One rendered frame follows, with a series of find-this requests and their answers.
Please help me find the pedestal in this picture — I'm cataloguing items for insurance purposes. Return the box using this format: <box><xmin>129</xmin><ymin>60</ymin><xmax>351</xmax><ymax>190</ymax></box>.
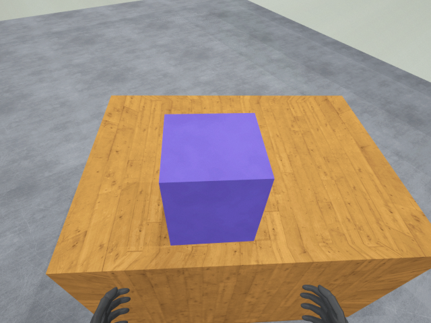
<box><xmin>46</xmin><ymin>96</ymin><xmax>431</xmax><ymax>323</ymax></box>

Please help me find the carton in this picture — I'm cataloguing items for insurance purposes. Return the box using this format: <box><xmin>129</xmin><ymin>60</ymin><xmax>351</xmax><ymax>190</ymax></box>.
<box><xmin>159</xmin><ymin>113</ymin><xmax>275</xmax><ymax>246</ymax></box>

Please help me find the left robot hand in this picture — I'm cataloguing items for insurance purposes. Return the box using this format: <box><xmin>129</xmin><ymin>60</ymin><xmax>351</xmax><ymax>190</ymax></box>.
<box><xmin>90</xmin><ymin>287</ymin><xmax>131</xmax><ymax>323</ymax></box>

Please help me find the right robot hand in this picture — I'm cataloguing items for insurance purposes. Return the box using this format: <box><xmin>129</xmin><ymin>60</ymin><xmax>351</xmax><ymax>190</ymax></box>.
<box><xmin>300</xmin><ymin>285</ymin><xmax>349</xmax><ymax>323</ymax></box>

